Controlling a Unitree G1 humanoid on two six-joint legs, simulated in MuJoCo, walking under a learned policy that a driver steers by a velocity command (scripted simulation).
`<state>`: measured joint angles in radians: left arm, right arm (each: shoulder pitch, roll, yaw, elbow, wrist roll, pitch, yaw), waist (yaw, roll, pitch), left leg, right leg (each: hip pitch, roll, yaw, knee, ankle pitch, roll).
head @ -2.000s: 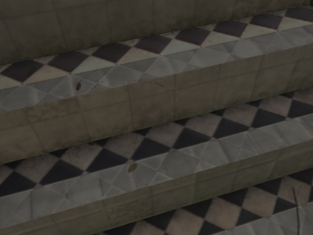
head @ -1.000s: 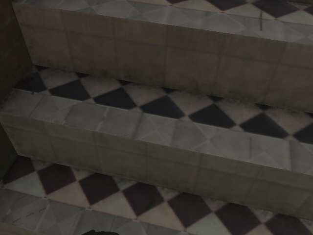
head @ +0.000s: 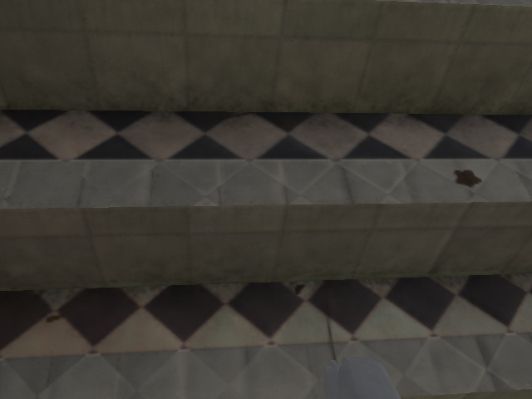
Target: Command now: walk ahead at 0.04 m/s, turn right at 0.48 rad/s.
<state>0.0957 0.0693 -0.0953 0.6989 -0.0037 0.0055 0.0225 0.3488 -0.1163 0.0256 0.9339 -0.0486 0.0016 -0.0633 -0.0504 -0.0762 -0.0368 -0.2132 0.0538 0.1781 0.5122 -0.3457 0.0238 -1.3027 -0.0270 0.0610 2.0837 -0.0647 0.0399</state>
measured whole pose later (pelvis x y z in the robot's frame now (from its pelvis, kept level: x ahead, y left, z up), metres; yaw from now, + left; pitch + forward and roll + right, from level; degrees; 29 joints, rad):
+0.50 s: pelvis +0.12 +0.00 +0.17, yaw -14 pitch +0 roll +1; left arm 0.16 0.20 -0.04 0.62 0.05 -0.02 0.03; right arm 0.22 -0.18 0.03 0.54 -0.04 0.06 -0.08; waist -0.06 -0.01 -0.07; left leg -0.76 -0.04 -0.01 1.48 -0.26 -0.03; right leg -0.43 -0.04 0.03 0.96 -0.51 0.02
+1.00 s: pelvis +0.15 +0.01 +0.22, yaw -12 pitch +3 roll -5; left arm 0.18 0.11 -0.03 0.73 -0.01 -0.04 0.01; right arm 0.53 -0.10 0.01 0.84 -0.04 -0.01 -0.02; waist -0.10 -0.02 -0.10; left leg -0.36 -0.02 -0.12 0.57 -0.26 0.06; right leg -1.15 0.00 -0.05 1.91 0.07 0.02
